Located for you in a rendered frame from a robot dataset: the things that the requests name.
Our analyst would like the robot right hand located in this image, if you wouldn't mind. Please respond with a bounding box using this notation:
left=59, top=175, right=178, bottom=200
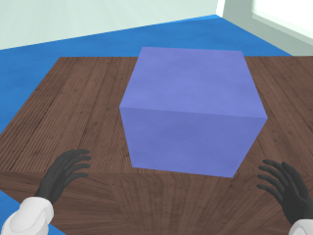
left=256, top=159, right=313, bottom=225

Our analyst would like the carton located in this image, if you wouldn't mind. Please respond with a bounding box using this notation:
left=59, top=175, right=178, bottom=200
left=119, top=46, right=268, bottom=178

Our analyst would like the robot left hand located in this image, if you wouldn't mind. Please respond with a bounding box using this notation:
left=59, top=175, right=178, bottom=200
left=33, top=149, right=92, bottom=205

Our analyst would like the right robot forearm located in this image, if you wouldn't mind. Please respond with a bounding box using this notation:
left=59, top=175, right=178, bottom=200
left=289, top=219, right=313, bottom=235

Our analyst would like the left robot forearm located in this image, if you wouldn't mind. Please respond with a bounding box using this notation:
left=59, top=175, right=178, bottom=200
left=0, top=197, right=54, bottom=235

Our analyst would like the pedestal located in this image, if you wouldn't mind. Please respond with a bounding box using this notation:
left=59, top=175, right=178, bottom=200
left=0, top=56, right=313, bottom=235

